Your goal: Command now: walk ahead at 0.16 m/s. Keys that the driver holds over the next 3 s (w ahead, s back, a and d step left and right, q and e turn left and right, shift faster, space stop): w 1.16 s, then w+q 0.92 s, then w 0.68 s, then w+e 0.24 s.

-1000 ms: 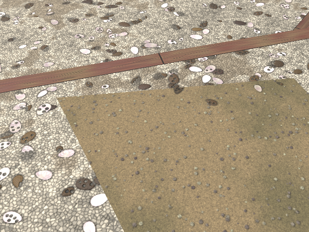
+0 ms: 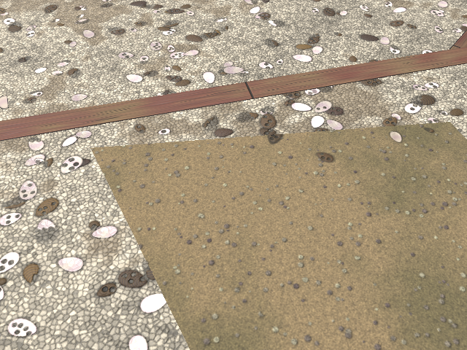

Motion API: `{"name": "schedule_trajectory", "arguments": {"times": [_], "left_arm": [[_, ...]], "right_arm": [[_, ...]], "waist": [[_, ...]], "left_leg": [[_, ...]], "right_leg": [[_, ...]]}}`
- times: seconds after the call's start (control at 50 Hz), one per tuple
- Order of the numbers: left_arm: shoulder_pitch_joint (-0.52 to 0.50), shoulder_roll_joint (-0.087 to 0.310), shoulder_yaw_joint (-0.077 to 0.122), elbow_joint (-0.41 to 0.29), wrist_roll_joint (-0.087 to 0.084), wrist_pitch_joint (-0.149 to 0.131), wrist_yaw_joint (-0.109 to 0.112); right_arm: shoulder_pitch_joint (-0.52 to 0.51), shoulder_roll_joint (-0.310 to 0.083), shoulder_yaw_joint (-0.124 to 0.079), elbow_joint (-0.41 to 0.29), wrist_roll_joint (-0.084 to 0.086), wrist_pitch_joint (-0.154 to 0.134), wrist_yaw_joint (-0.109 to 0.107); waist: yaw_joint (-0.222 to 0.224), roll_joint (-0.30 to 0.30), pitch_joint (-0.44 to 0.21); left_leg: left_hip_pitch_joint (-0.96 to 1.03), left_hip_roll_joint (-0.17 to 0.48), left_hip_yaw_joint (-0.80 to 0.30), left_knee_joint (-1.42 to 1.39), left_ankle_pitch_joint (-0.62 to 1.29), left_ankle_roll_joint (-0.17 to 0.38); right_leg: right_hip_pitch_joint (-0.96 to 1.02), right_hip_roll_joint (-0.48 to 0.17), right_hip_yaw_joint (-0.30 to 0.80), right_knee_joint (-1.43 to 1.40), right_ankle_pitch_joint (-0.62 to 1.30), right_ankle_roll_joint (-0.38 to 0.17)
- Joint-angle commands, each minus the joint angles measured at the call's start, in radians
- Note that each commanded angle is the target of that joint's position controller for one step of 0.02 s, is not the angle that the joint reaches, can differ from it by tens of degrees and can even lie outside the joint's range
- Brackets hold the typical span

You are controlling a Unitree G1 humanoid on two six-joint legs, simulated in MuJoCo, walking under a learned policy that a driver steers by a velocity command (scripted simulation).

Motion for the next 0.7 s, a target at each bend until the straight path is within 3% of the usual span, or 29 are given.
{"name": "schedule_trajectory", "arguments": {"times": [0.02,0.06,0.1,0.12,0.16,0.18,0.2,0.22,0.24,0.26,0.28,0.32,0.36,0.4,0.46,0.5,0.54,0.58,0.6,0.62,0.64,0.66,0.68,0.7], "left_arm": [[0.036,0.101,0.019,-0.031,-0.008,-0.020,0.002],[0.021,0.080,0.017,-0.048,-0.011,-0.052,-0.010],[-0.018,0.042,0.011,-0.075,-0.015,-0.082,-0.026],[-0.029,0.036,0.008,-0.086,-0.018,-0.093,-0.034],[0.018,0.036,0.009,-0.081,-0.026,-0.108,-0.042],[0.101,0.041,0.014,-0.050,-0.029,-0.112,-0.042],[0.208,0.074,0.029,-0.008,-0.024,-0.112,-0.040],[0.368,0.173,0.061,0.033,-0.021,-0.115,-0.038],[0.474,0.266,0.081,0.039,-0.016,-0.123,-0.050],[0.396,0.178,0.052,0.017,0.002,-0.134,-0.050],[0.326,0.132,0.038,-0.012,0.004,-0.138,-0.052],[0.260,0.107,0.021,-0.037,0.002,-0.129,-0.061],[0.287,0.068,0.005,-0.033,0.007,-0.108,-0.054],[0.283,0.090,0.003,-0.046,0.012,-0.097,-0.038],[0.258,0.145,0.008,-0.075,0.015,-0.095,-0.019],[0.295,0.177,0.020,-0.068,0.002,-0.101,-0.015],[0.304,0.179,0.027,-0.062,-0.011,-0.102,-0.015],[0.286,0.193,0.036,-0.067,-0.005,-0.095,-0.016],[0.274,0.205,0.042,-0.071,0.003,-0.086,-0.017],[0.256,0.199,0.041,-0.078,0.011,-0.075,-0.019],[0.236,0.185,0.032,-0.099,0.019,-0.072,-0.023],[0.369,0.040,-0.006,-0.114,0.017,-0.089,-0.040],[0.354,0.042,-0.007,-0.097,-0.002,-0.123,-0.051],[0.236,0.133,0.019,-0.145,-0.035,-0.143,-0.055]], "right_arm": [[0.077,-0.113,-0.025,-0.027,0.011,-0.014,-0.006],[0.121,-0.125,-0.033,-0.026,0.020,-0.038,0.002],[0.185,-0.175,-0.052,-0.015,0.025,-0.054,0.012],[0.172,-0.191,-0.058,-0.023,0.026,-0.057,0.015],[0.091,-0.188,-0.057,-0.059,0.026,-0.061,0.020],[0.029,-0.179,-0.054,-0.084,0.031,-0.060,0.024],[-0.028,-0.167,-0.051,-0.111,0.033,-0.061,0.027],[-0.084,-0.117,-0.039,-0.146,0.032,-0.076,0.028],[-0.079,-0.079,-0.028,-0.178,0.025,-0.101,0.026],[-0.080,-0.115,-0.037,-0.176,0.034,-0.115,0.034],[-0.067,-0.110,-0.036,-0.169,0.043,-0.122,0.046],[-0.103,-0.129,-0.050,-0.177,0.030,-0.128,0.055],[-0.127,-0.113,-0.055,-0.188,0.026,-0.117,0.067],[-0.183,-0.078,-0.043,-0.213,0.022,-0.102,0.076],[-0.364,-0.050,-0.020,-0.289,0.017,-0.099,0.078],[-0.415,-0.078,-0.022,-0.316,0.024,-0.096,0.082],[-0.444,-0.107,-0.026,-0.336,0.028,-0.097,0.089],[-0.398,-0.148,-0.044,-0.336,0.025,-0.103,0.094],[-0.316,-0.175,-0.059,-0.316,0.026,-0.102,0.092],[-0.154,-0.214,-0.082,-0.267,0.029,-0.099,0.087],[0.019,-0.258,-0.102,-0.221,0.028,-0.092,0.078],[0.148,-0.356,-0.123,-0.191,-0.003,-0.087,0.074],[0.130,-0.288,-0.099,-0.184,-0.005,-0.086,0.078],[0.020,-0.232,-0.080,-0.193,0.005,-0.093,0.081]], "waist": [[-0.006,0.017,0.137],[-0.025,0.053,0.145],[-0.044,0.158,0.127],[-0.036,0.185,0.142],[0.019,0.172,0.159],[0.067,0.152,0.156],[0.108,0.093,0.135],[0.163,-0.132,0.090],[0.175,-0.330,0.023],[0.117,-0.168,0.049],[0.081,-0.102,0.074],[0.048,-0.045,0.087],[0.041,-0.078,0.074],[0.036,-0.072,0.092],[0.059,-0.075,0.137],[0.061,-0.100,0.142],[0.047,-0.096,0.150],[-0.002,-0.111,0.087],[-0.049,-0.135,0.016],[-0.130,-0.139,-0.081],[-0.204,-0.115,-0.184],[-0.144,0.153,-0.380],[-0.140,0.213,-0.447],[-0.111,0.181,-0.245]], "left_leg": [[-0.159,0.030,-0.064,-0.136,-0.421,0.084],[-0.116,0.096,-0.165,-0.169,-0.430,0.129],[-0.023,0.226,-0.367,-0.281,-0.487,0.203],[-0.043,0.290,-0.457,-0.327,-0.478,0.236],[-0.123,0.282,-0.419,-0.312,-0.402,0.218],[-0.199,0.225,-0.328,-0.261,-0.332,0.177],[-0.289,0.148,-0.217,-0.144,-0.185,0.130],[-0.450,0.009,-0.013,0.202,0.006,0.055],[-0.616,-0.061,0.019,0.516,-0.141,0.027],[-0.701,-0.010,-0.076,0.699,-0.168,0.047],[-0.736,0.026,-0.096,0.762,-0.088,0.070],[-0.757,0.087,-0.060,0.714,0.050,0.085],[-0.696,0.107,-0.016,0.647,0.103,0.070],[-0.655,0.104,0.018,0.536,0.171,0.040],[-0.492,0.058,0.066,0.227,0.313,0.014],[-0.425,0.038,0.071,0.130,0.348,0.023],[-0.420,0.033,0.053,0.055,0.356,0.052],[-0.334,0.001,0.059,0.026,0.325,0.088],[-0.229,-0.030,0.075,0.042,0.294,0.107],[-0.035,-0.061,0.093,0.044,0.277,0.134],[0.253,0.027,-0.005,0.063,0.260,0.176],[0.638,0.320,-0.505,-0.016,0.011,0.348],[0.630,0.390,-0.820,-0.236,-0.086,0.367],[0.471,0.351,-0.684,-0.265,-0.102,0.301]], "right_leg": [[-0.112,-0.002,0.016,-0.080,-0.399,-0.066],[-0.173,-0.010,0.017,-0.014,-0.322,-0.068],[-0.251,0.022,-0.057,0.146,-0.171,-0.053],[-0.249,0.008,-0.056,0.198,-0.124,-0.065],[-0.145,-0.005,-0.054,0.110,-0.143,-0.098],[0.010,0.006,-0.062,-0.024,-0.112,-0.106],[0.177,-0.006,-0.012,-0.091,-0.041,-0.104],[0.352,-0.155,0.265,-0.217,-0.110,-0.168],[0.482,-0.361,0.645,-0.337,-0.036,-0.278],[0.466,-0.391,0.657,-0.323,0.021,-0.283],[0.442,-0.359,0.538,-0.314,0.087,-0.254],[0.416,-0.291,0.336,-0.331,0.263,-0.198],[0.369,-0.230,0.204,-0.351,0.374,-0.162],[0.288,-0.205,0.136,-0.387,0.410,-0.166],[0.121,-0.168,0.064,-0.449,0.371,-0.163],[0.135,-0.197,0.063,-0.476,0.363,-0.168],[0.220,-0.228,0.052,-0.452,0.422,-0.157],[0.315,-0.249,0.032,-0.343,0.700,-0.131],[0.346,-0.248,0.017,-0.234,0.889,-0.118],[0.317,-0.215,-0.013,-0.042,1.003,-0.096],[0.126,-0.179,-0.024,0.215,0.849,-0.067],[-0.260,0.004,-0.034,0.663,0.292,-0.005],[-0.375,0.061,0.127,0.851,-0.221,-0.022],[-0.476,-0.004,0.124,0.910,-0.183,-0.045]]}}
Next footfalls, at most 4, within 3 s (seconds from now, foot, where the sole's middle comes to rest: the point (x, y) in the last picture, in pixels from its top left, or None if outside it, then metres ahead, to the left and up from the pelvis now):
0.64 left None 0.45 0.11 -0.77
1.20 right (285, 273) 0.76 -0.13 -0.77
1.76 left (202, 206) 1.03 0.15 -0.77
2.24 right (219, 140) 1.37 0.10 -0.77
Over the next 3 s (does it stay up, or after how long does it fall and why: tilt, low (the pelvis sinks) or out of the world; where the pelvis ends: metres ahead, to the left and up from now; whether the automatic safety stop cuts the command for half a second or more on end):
stays up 1.47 0.36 0.01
